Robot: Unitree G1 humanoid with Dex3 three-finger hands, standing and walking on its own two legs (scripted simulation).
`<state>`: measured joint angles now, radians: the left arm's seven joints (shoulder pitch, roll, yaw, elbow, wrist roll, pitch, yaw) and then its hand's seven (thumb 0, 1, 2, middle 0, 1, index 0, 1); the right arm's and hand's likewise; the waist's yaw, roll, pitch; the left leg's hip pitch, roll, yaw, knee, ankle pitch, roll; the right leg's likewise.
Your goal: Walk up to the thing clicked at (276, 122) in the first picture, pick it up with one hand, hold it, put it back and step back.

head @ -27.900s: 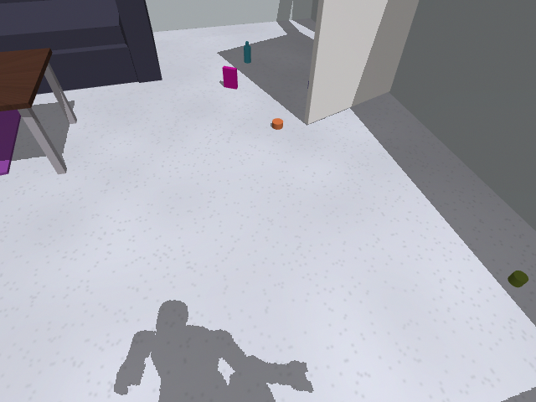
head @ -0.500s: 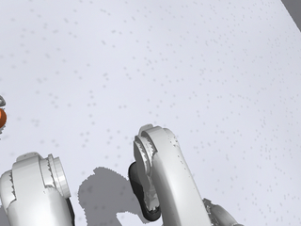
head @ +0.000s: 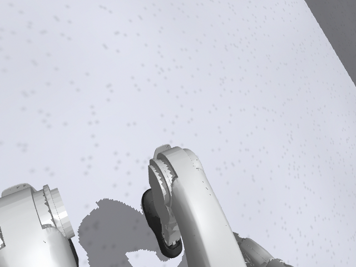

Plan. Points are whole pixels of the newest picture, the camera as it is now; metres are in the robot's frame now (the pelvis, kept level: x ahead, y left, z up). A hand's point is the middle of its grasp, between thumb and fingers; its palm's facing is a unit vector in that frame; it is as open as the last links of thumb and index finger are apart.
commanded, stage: rest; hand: left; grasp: from above
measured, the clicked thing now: out of the picture +0.42 +0.31 -0.27
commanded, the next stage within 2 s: open in 0.16 s
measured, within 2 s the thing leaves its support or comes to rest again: neither
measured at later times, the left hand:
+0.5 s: hand out of the picture +0.40 +0.30 -0.25, palm faces -0.43 -0.18 -0.88, open 9.5 cm
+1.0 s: hand out of the picture +0.41 +0.31 -0.26, palm faces -0.43 -0.18 -0.88, open 13.1 cm
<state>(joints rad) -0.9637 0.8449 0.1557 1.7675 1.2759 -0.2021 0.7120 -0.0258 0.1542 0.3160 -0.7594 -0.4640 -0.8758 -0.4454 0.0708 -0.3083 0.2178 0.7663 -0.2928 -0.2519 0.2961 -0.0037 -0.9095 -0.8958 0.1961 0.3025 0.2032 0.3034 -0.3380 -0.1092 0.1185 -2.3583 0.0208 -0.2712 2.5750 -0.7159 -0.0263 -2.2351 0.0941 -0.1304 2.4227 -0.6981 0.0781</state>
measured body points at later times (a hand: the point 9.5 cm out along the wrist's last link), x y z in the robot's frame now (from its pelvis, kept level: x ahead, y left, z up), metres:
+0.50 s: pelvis -0.01 +0.00 +0.00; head +0.25 +0.13 +0.35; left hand +0.42 +0.31 -0.20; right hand +0.06 -0.25 -0.06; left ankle +0.06 +0.13 -0.26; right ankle +0.11 -0.13 -0.26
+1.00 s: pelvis +0.00 +0.00 +0.00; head +0.26 +0.14 +0.34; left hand +0.43 +0.31 -0.21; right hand +0.06 -0.24 -0.06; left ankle +0.06 +0.13 -0.26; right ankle +0.11 -0.13 -0.26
